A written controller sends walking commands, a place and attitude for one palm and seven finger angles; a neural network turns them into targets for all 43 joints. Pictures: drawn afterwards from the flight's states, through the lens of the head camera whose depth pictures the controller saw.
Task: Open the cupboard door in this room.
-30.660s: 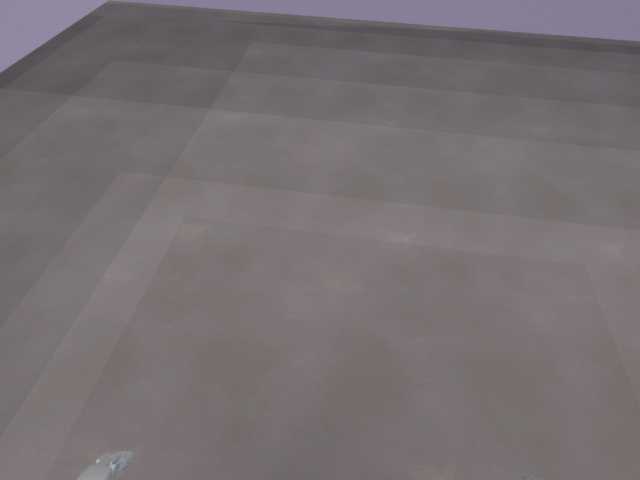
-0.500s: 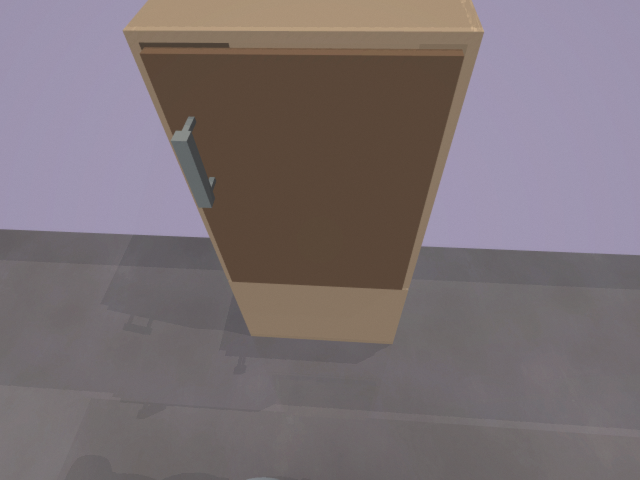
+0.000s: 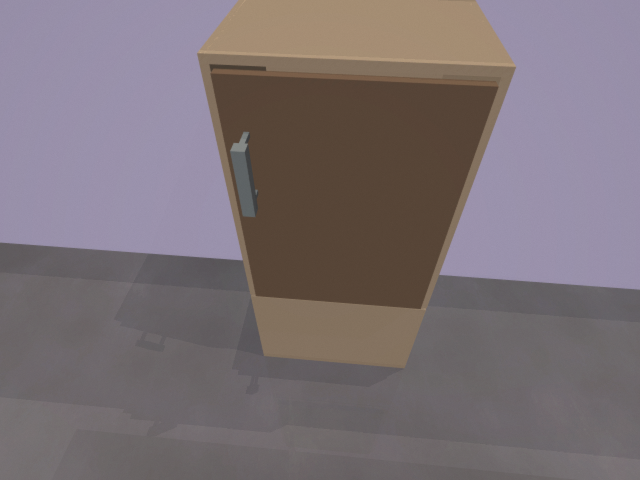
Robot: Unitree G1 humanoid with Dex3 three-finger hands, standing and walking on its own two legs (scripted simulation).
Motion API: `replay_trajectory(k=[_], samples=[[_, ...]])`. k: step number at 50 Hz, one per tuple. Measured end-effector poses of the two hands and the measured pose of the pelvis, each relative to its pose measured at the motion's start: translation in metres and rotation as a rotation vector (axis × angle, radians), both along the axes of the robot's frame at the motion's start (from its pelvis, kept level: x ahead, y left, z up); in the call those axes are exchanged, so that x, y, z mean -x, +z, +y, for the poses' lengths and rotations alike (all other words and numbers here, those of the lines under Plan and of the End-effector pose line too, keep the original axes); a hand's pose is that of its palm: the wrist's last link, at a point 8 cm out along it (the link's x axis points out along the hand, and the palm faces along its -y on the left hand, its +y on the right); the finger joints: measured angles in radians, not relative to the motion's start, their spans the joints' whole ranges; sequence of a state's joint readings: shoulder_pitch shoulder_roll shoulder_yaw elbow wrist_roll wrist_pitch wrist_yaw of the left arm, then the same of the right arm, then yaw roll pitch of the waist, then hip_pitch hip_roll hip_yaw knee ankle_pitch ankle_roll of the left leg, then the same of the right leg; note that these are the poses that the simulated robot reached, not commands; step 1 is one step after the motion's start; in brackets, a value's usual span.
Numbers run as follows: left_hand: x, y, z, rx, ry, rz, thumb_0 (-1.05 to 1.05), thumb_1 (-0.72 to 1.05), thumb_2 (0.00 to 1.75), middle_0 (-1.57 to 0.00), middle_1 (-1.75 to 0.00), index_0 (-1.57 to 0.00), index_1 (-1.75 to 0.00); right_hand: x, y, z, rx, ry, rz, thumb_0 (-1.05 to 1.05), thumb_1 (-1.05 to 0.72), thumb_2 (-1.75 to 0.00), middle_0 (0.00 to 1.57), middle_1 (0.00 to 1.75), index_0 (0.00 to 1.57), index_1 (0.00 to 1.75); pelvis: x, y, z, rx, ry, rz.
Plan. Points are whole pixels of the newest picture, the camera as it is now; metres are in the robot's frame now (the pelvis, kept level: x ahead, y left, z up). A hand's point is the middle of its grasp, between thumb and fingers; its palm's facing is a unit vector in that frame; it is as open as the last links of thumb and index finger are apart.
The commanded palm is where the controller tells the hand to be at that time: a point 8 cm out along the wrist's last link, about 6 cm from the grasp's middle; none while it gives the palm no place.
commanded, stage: come to a stop and stand still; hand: left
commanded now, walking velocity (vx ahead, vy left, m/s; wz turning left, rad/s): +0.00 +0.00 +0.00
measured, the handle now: (247, 175) +0.59 +0.18 +0.05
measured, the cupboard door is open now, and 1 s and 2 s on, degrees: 0 0 0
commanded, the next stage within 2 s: look again from close up in 0.68 s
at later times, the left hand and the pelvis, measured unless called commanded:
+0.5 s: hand out of the picture +0.04 +0.16 -0.17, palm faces +0.01 -0.98 -0.20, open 7.3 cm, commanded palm none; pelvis +0.03 -0.01 +0.01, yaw -1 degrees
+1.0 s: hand out of the picture +0.05 +0.16 -0.16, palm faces +0.01 -0.98 -0.20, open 7.4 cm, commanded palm none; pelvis +0.04 -0.02 +0.01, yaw -1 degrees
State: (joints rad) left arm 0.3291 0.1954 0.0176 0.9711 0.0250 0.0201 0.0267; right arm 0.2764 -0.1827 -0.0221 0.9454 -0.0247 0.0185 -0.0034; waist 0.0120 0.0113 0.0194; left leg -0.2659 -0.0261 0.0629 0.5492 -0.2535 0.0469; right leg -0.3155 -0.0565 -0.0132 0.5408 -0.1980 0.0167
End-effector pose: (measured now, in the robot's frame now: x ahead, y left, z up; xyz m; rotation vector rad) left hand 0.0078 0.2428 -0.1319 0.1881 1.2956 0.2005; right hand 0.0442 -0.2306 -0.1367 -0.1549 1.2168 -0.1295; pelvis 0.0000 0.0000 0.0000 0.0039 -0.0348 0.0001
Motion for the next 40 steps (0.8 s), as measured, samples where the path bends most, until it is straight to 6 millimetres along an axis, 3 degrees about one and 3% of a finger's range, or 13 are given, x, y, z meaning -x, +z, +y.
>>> replay_trajectory(k=[5,9,18,28,40], samples=[[0.019,-0.001,-0.004,0.016,0.011,0.064,0.01,0.91,0.90,-0.20,-0.29,-0.20,-0.30,0.006,0.000,0.002,-0.002,-0.005,0.028,0.01,-0.91,-0.90,0.21,0.30,0.20,0.30,-0.004,0.002,0.002,-0.001,-0.001,0.008],[0.021,-0.002,-0.012,0.036,0.008,0.089,0.01,0.90,0.90,-0.20,-0.29,-0.20,-0.30,0.009,0.000,0.002,-0.004,-0.016,0.045,0.01,-0.91,-0.90,0.20,0.30,0.20,0.30,-0.009,0.004,0.001,-0.002,-0.005,0.011],[-0.009,-0.005,-0.033,0.077,-0.019,0.054,0.01,0.90,0.90,-0.20,-0.29,-0.20,-0.30,0.012,0.002,0.001,-0.006,-0.034,0.080,0.01,-0.91,-0.90,0.20,0.30,0.20,0.30,-0.019,0.007,-0.005,-0.003,-0.009,0.012],[-0.039,-0.002,-0.028,0.050,-0.034,0.011,0.02,0.92,0.90,-0.20,-0.29,-0.20,-0.30,0.011,0.001,-0.001,-0.012,-0.043,0.111,0.01,-0.91,-0.90,0.20,0.30,0.20,0.30,-0.029,0.008,-0.011,-0.001,-0.008,0.009],[-0.048,0.000,-0.032,0.042,-0.036,0.015,0.01,0.91,0.90,-0.20,-0.29,-0.20,-0.30,0.007,0.000,-0.004,-0.018,-0.045,0.127,0.01,-0.91,-0.90,0.20,0.30,0.20,0.30,-0.035,0.009,-0.015,-0.002,-0.012,0.007]])
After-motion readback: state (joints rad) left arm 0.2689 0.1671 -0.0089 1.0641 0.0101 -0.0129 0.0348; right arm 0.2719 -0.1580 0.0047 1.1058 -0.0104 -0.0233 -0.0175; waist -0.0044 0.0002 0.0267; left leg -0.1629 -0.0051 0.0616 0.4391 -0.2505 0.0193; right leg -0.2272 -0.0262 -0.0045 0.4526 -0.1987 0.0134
